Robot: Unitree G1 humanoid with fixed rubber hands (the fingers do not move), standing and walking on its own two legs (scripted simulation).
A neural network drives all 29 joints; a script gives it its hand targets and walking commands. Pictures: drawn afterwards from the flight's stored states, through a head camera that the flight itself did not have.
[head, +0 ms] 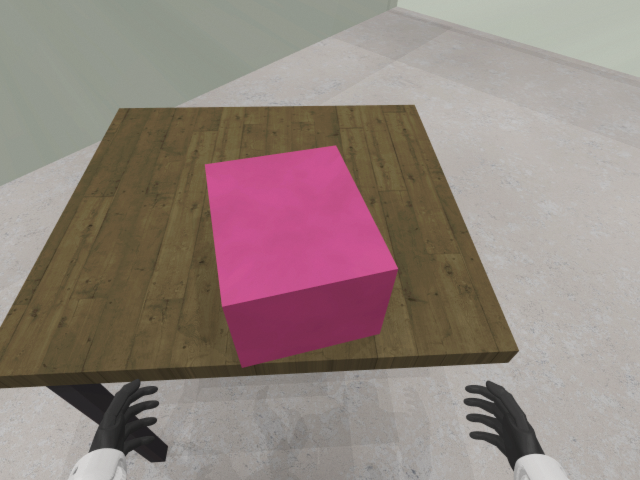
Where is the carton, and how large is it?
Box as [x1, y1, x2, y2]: [205, 145, 397, 367]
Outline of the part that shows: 335,145 205,164 221,302 242,367 379,333 397,271 397,267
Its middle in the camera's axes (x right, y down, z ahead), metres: -0.05 +0.01 +0.61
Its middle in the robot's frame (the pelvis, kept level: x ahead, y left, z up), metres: +0.44 +0.05 +0.01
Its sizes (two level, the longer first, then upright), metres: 0.270 0.218 0.171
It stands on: a table, 0.70 m high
